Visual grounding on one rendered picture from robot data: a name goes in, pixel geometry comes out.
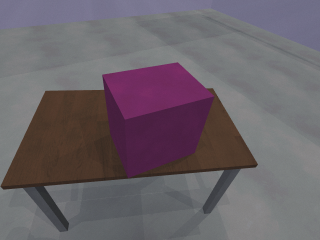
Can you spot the table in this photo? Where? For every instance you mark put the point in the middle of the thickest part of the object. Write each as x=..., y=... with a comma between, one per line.
x=68, y=141

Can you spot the carton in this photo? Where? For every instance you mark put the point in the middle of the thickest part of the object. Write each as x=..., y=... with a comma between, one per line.
x=156, y=115

